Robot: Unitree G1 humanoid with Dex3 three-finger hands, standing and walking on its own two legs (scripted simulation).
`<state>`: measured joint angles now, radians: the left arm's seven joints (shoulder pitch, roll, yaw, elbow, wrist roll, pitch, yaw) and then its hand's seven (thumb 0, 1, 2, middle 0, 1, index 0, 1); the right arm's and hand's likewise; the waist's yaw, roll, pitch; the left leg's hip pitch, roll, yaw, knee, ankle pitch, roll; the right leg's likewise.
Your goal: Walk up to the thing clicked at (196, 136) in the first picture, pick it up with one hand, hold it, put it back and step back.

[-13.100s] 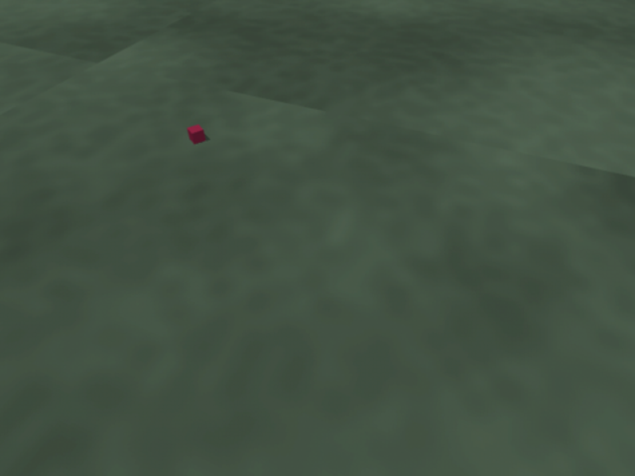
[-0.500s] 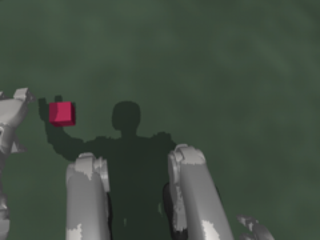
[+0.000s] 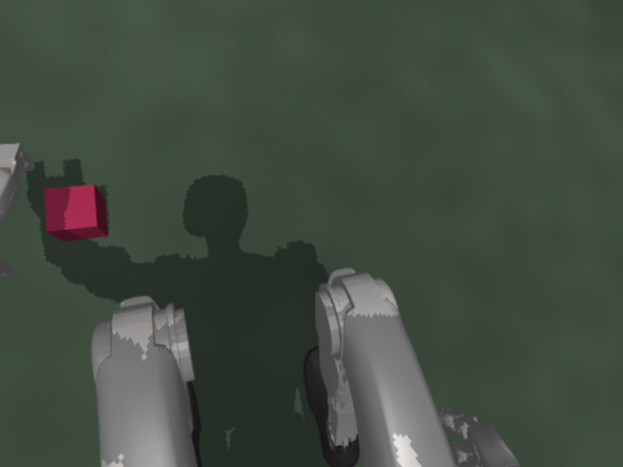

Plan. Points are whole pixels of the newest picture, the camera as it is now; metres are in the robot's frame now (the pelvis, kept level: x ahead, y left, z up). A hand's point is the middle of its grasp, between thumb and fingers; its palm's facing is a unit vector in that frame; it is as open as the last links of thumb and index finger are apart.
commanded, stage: rise first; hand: left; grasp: from above
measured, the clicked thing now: (77, 213) +0.49 +0.29 -0.31
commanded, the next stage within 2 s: approach in 0.30 s
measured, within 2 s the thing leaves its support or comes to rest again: neither
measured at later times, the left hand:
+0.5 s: hand (11, 221) +0.44 +0.33 -0.18, palm faces -0.45 -0.05 -0.89, open 14.2 cm
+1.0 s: hand (26, 181) +0.48 +0.30 -0.15, palm faces -0.47 -0.02 -0.88, open 14.1 cm
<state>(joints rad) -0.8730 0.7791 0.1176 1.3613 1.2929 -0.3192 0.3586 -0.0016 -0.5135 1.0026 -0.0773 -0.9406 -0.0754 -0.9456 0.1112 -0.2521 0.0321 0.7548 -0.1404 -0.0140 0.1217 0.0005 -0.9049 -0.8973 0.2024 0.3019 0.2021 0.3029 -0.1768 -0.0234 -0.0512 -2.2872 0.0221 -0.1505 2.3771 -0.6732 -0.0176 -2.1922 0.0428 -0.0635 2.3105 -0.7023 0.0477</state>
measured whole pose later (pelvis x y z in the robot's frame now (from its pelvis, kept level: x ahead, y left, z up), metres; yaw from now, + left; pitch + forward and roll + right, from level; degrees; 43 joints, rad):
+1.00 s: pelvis +0.00 +0.00 +0.00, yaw -1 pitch +33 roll -8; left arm -1.02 0.81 0.07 1.48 1.21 -0.13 0.32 0.00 -0.51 0.98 -0.08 -0.99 -0.09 -0.98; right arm 0.15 -0.28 0.10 0.71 -0.13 -0.01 0.13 0.00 -0.91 -0.89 0.20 0.30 0.20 0.30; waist -0.27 0.02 -0.01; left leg -2.30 0.04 -0.16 2.39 -0.69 -0.01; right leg -2.22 0.06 -0.07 2.32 -0.69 0.05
